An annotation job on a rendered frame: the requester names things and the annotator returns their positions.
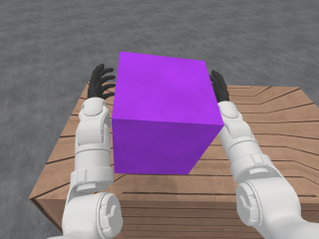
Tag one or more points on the robot left hand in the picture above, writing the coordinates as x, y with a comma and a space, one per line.
95, 89

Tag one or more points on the pedestal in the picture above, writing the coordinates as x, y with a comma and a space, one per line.
201, 204

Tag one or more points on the left robot upper arm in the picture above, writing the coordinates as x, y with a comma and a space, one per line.
92, 216

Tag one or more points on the carton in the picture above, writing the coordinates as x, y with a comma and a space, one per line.
165, 114

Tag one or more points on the left robot forearm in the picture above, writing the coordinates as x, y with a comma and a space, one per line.
92, 171

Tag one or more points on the robot right hand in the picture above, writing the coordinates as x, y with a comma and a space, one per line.
219, 87

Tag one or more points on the right robot forearm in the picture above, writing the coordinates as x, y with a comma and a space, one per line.
246, 158

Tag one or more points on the right robot upper arm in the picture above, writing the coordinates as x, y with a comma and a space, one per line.
271, 206

